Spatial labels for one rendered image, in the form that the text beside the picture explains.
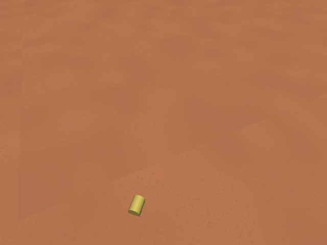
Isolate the can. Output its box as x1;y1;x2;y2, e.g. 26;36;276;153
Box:
128;195;145;216

